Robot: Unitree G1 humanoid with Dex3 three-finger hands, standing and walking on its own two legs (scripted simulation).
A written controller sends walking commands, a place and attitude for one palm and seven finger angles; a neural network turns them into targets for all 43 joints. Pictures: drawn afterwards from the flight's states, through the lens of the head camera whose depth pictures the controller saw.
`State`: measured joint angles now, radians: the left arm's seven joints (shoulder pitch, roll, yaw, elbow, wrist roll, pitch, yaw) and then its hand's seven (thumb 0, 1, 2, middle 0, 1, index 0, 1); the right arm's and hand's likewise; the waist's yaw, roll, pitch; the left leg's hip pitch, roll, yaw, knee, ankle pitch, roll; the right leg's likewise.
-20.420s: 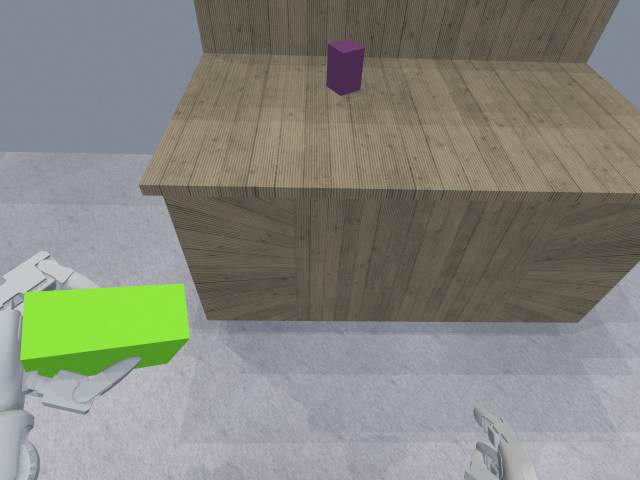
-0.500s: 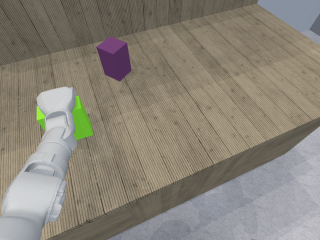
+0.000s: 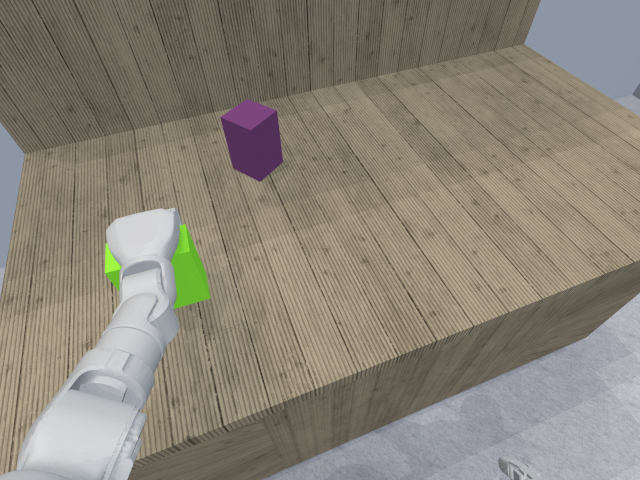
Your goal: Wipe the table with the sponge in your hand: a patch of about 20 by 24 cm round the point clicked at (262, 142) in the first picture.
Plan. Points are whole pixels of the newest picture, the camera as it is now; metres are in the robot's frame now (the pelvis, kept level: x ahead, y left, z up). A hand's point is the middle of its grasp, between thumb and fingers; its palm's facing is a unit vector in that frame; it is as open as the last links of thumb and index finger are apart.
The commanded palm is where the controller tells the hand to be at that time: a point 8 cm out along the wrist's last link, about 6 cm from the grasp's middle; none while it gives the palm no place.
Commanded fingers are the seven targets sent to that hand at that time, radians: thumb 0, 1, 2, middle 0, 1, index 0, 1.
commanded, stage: wipe back along the middle lane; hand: left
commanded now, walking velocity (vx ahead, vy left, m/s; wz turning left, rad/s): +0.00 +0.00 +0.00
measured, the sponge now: (166, 280) +0.39 +0.26 -0.02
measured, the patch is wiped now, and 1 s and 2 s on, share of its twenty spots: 0.65 0.80 0.80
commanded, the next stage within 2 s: slide across to the third lane in 1.56 s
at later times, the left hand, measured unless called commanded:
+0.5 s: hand (163, 284) +0.36 +0.24 +0.03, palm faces -0.02 -0.02 -1.00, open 9.3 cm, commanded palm +0.31 +0.22 +0.06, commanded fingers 0.00 0.10 1.30 -1.20 -1.60 -1.20 -1.60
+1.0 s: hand (168, 321) +0.30 +0.22 +0.03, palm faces +0.02 -0.05 -1.00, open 9.3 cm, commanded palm +0.26 +0.19 +0.06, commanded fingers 0.00 0.10 1.30 -1.20 -1.60 -1.20 -1.60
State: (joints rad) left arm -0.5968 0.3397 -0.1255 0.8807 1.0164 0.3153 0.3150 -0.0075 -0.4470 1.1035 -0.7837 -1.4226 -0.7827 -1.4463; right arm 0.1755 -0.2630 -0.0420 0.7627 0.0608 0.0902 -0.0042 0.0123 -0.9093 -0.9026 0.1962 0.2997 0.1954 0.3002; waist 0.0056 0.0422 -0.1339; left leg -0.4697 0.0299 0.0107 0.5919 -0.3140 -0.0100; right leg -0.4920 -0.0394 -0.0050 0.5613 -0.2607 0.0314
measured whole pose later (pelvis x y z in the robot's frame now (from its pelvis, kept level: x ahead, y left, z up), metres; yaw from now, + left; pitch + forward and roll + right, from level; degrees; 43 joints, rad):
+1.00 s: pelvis +0.00 -0.01 +0.00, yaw +1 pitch +5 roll +0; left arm -0.15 0.24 -0.29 0.29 1.04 0.50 0.26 0.02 -0.43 1.10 -0.76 -1.44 -0.77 -1.46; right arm 0.06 -0.25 -0.01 0.67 0.07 0.11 0.01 0.02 -0.91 -0.90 0.20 0.30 0.19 0.30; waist 0.09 0.07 -0.12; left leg -0.34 0.02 0.00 0.59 -0.33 -0.02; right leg -0.37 -0.05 -0.01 0.59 -0.30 0.03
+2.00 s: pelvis -0.01 -0.01 +0.00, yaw +1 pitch +3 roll +0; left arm -0.24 0.23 -0.35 0.40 1.01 0.49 0.24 0.01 -0.44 1.10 -0.78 -1.44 -0.79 -1.44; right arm 0.06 -0.25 -0.02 0.71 0.08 0.07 -0.01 0.02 -0.91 -0.90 0.19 0.30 0.19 0.30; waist 0.09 0.08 -0.10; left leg -0.32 0.02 -0.01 0.56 -0.30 -0.02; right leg -0.36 -0.05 -0.02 0.58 -0.28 0.02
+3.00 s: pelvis -0.03 -0.03 +0.00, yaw +0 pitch +7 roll +1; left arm -0.67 0.12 -0.28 0.96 0.98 0.49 0.34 0.00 -0.47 1.11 -0.81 -1.41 -0.83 -1.40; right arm 0.10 -0.24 -0.01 0.78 0.06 0.10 -0.03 0.01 -0.91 -0.90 0.20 0.30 0.19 0.30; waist 0.02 0.05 -0.12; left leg -0.43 0.05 0.00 0.56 -0.26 -0.05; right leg -0.49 -0.02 -0.01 0.60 -0.24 -0.01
